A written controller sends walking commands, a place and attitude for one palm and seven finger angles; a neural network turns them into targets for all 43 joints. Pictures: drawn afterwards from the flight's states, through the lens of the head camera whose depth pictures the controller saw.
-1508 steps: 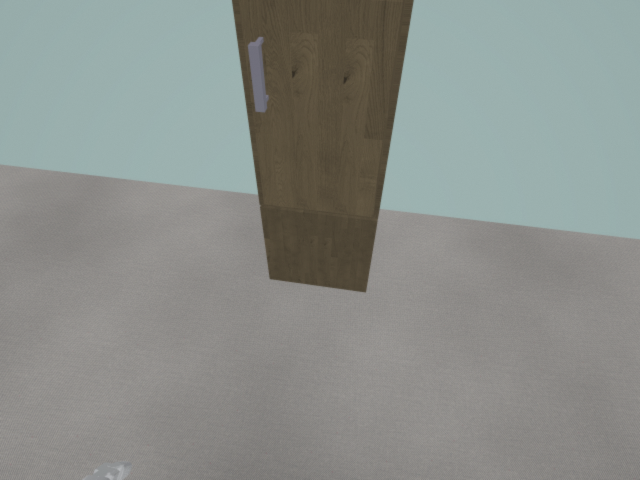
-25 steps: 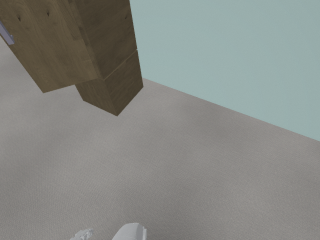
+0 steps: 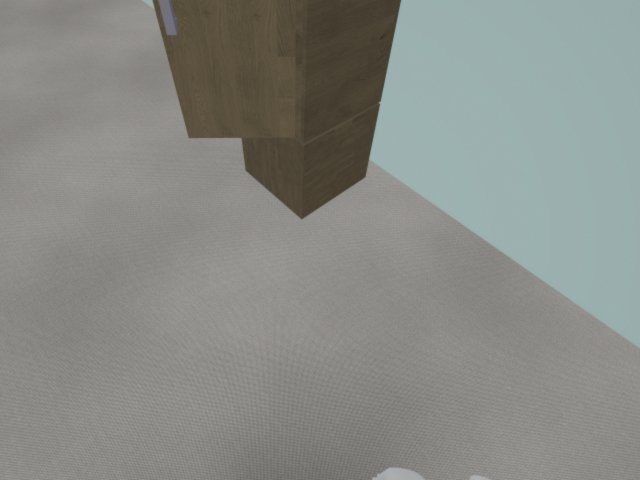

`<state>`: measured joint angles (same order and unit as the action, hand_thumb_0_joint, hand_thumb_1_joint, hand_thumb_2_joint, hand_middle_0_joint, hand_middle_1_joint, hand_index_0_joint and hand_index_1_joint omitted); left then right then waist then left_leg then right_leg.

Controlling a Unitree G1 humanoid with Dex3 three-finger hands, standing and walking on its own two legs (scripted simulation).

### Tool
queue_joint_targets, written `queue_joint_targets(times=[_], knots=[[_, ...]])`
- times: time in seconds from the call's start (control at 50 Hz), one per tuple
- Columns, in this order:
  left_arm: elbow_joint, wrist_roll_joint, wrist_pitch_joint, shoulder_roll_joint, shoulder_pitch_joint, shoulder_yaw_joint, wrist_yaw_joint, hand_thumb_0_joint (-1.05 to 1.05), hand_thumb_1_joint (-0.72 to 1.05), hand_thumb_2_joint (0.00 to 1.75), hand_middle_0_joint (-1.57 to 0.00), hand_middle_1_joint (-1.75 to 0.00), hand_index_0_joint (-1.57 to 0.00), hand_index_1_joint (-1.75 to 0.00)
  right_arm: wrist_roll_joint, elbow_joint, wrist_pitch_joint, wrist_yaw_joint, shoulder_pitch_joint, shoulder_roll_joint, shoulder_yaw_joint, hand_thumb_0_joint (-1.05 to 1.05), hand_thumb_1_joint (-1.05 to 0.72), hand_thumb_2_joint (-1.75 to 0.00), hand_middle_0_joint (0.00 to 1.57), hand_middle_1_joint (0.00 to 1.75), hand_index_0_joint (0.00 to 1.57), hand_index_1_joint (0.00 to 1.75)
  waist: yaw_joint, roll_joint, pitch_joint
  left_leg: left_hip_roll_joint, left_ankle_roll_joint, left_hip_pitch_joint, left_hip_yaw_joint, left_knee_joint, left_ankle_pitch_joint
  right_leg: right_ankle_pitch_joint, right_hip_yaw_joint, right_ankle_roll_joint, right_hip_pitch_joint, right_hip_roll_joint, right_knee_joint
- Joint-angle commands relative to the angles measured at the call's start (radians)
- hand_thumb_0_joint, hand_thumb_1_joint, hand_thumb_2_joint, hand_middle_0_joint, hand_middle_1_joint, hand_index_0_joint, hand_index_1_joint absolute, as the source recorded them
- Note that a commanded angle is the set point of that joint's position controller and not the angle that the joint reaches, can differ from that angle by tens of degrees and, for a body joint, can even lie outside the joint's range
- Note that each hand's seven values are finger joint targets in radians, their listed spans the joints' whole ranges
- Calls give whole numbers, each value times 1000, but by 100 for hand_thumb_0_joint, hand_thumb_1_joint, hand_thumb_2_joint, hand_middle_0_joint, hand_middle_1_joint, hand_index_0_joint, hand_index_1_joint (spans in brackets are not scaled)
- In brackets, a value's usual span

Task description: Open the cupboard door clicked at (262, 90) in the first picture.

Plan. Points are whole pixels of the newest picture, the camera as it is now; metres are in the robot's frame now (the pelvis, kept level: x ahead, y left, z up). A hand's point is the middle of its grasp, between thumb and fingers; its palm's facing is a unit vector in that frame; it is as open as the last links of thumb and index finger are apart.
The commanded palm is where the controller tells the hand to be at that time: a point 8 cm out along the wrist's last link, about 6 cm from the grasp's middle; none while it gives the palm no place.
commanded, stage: turn to face it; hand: left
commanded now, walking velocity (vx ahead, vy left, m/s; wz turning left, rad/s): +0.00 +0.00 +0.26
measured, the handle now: out of the picture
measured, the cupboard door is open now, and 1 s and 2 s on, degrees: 51 51 51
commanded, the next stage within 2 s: take the last steps up to it in 0.02 s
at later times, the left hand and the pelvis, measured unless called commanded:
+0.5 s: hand out of the picture -0.02 +0.14 -0.15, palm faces +0.23 -0.95 -0.23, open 7.4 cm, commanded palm none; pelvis +0.03 -0.03 +0.01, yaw +10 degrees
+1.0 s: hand (126, 428) +0.19 +0.30 -0.17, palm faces +0.21 -0.96 -0.19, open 7.4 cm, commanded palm none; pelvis +0.16 +0.11 +0.00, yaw +8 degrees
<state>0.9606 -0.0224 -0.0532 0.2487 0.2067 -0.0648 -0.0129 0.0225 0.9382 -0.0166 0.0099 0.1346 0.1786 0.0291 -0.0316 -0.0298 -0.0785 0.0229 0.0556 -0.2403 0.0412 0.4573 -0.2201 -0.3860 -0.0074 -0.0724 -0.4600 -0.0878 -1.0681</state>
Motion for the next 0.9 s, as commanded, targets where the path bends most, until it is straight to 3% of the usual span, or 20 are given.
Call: queue_joint_targets(times=[0.0, 0.08, 0.14, 0.16, 0.18, 0.2, 0.22, 0.26, 0.28, 0.32, 0.42, 0.52, 0.62, 0.66, 0.68, 0.7, 0.72, 0.74, 0.8, 0.88], knots=[[-66, 5, 16, 34, -3, -5, 0, 0, 90, 90, -20, -30, -20, -30, 2, -28, 12, 14, 80, 194, 48, 0, -90, -90, 20, 30, 20, 30, 47, 140, 103, -269, 120, 98, -227, -146, 350, -23, -13, 1, 6, 4, 131], [-69, 10, 24, 20, -6, 0, -2, 0, 90, 90, -20, -30, -20, -30, 6, -17, 4, 11, 78, 194, 52, 0, -90, -90, 20, 30, 20, 30, 49, 185, 108, -257, 116, 52, -270, -131, 279, -48, -35, 17, 119, 40, 316], [-32, 10, 43, 20, 92, -4, -3, 0, 90, 90, -20, -30, -20, -30, -2, -13, 3, 8, 50, 175, 50, 0, -90, -90, 20, 30, 20, 30, -4, 150, 139, -195, 70, -57, -244, -66, 61, 99, -52, 26, 342, 51, 585], [-20, 1, 56, 61, 130, -14, -5, 0, 90, 90, -20, -30, -20, -30, -10, -17, 3, 2, 48, 142, 49, 0, -90, -90, 20, 30, 20, 30, -22, 53, 132, -118, 19, -173, -184, 22, -110, 66, 16, 42, 461, -15, 713], [-14, -13, 65, 149, 169, -35, -9, 0, 90, 90, -20, -30, -20, -30, -17, -38, 5, -5, 52, 77, 38, 0, -90, -90, 20, 30, 20, 30, -39, -218, 109, 18, -49, -381, -53, 252, -303, -121, 320, 130, 556, -250, 841], [-26, -8, 64, 196, 184, -40, -10, 0, 90, 90, -20, -30, -20, -30, -2, -64, -2, -15, -10, 131, 48, 0, -90, -90, 20, 30, 20, 30, -72, -257, 33, 17, -65, -439, -60, 489, -380, -197, 478, 219, 420, -407, 929], [-38, -2, 62, 175, 144, -34, -12, 0, 90, 90, -20, -30, -20, -30, 6, -71, -8, -25, -25, 151, 58, 0, -90, -90, 20, 30, 20, 30, -45, -140, -18, -21, -63, -451, -99, 596, -305, -270, 417, 236, 340, -409, 958], [-31, 5, 90, 87, 80, -16, -8, 0, 90, 90, -20, -30, -20, -30, 8, -10, -11, -32, 19, 135, 63, 0, -90, -90, 20, 30, 20, 30, 8, -157, -62, -55, -78, -455, -108, 690, -120, -67, 261, 162, 332, -275, 932], [-25, 11, 101, 60, 85, -8, -3, 0, 90, 90, -20, -30, -20, -30, 7, 5, -11, -38, 45, 119, 60, 0, -90, -90, 20, 30, 20, 30, 18, -139, -54, -59, -88, -441, -96, 699, -61, 53, 159, 139, 340, -239, 916], [-5, 10, 116, 47, 120, -8, -4, 0, 90, 90, -20, -30, -20, -30, 3, 20, -13, -45, 58, 102, 59, 0, -90, -90, 20, 30, 20, 30, 17, -130, -27, -67, -102, -441, -73, 696, -5, 171, 75, 132, 381, -226, 905], [58, 5, 132, 42, 234, -6, -7, 0, 90, 90, -20, -30, -20, -30, 2, 17, -12, -51, 7, 80, 51, 0, -90, -90, 20, 30, 20, 30, -15, -95, -12, -94, -119, -501, -37, 629, 37, 312, 22, 146, 490, -260, 893], [107, -6, 136, 50, 281, -2, -6, 0, 90, 90, -20, -30, -20, -30, -1, -9, 0, -59, -77, 63, 36, 0, -90, -90, 20, 30, 20, 30, -30, -141, -53, -109, -108, -481, 20, 444, 9, 386, -34, 168, 501, -277, 878], [129, -13, 124, 73, 262, -3, -6, 0, 90, 90, -20, -30, -20, -30, -4, -7, 29, -64, -67, 43, 21, 0, -90, -90, 20, 30, 20, 30, -15, -181, -49, -60, -59, -205, 90, 181, -60, 443, -82, 154, 392, -272, 797], [125, -5, 118, 78, 224, -6, -3, 0, 90, 90, -20, -30, -20, -30, 3, 55, 47, -49, 134, 83, 30, 0, -90, -90, 20, 30, 20, 30, 85, -101, 45, -8, -39, 109, 126, 37, -3, 517, -159, 122, 296, -206, 576], [116, 1, 115, 37, 242, 1, 3, 0, 90, 90, -20, -30, -20, -30, 7, 95, 54, -34, 288, 173, 52, 0, -90, -90, 20, 30, 20, 30, 145, 62, 168, -110, -17, 343, 32, 26, -7, 341, -199, 93, 175, -145, 352], [91, 12, 110, -25, 274, 11, 10, 0, 90, 90, -20, -30, -20, -30, 14, 116, 61, -15, 404, 287, 82, 0, -90, -90, 20, 30, 20, 30, 167, 337, 266, -371, 72, 502, -376, -75, -11, -185, -209, 49, -62, 10, 50], [52, 8, 101, -23, 184, 19, 4, 0, 90, 90, -20, -30, -20, -30, 3, 122, 50, 2, 431, 310, 86, 0, -90, -90, 20, 30, 20, 30, 180, 294, 260, -430, 116, 463, -440, -172, -15, -233, -78, 75, -141, 10, -141], [32, 8, 105, -28, 128, 11, 2, 0, 90, 90, -20, -30, -20, -30, 8, 103, 50, 5, 354, 282, 78, 0, -90, -90, 20, 30, 20, 30, 150, 180, 169, -447, 145, 340, -403, -202, -59, -178, -40, 97, -184, -24, -231], [71, -2, 88, -44, 121, 4, 15, 0, 90, 90, -20, -30, -20, -30, 3, 59, 78, 12, 185, 126, 33, 0, -90, -90, 20, 30, 20, 30, 61, 128, 33, -353, 91, 97, -185, -238, 105, 43, 8, 82, -142, -77, -219], [78, -4, 67, -72, 147, 3, 18, 0, 90, 90, -20, -30, -20, -30, 1, 81, 101, 16, 205, 74, 26, 0, -90, -90, 20, 30, 20, 30, 18, 97, 28, -319, 99, 77, -68, -283, 217, 135, 6, 68, -119, -56, -105]])
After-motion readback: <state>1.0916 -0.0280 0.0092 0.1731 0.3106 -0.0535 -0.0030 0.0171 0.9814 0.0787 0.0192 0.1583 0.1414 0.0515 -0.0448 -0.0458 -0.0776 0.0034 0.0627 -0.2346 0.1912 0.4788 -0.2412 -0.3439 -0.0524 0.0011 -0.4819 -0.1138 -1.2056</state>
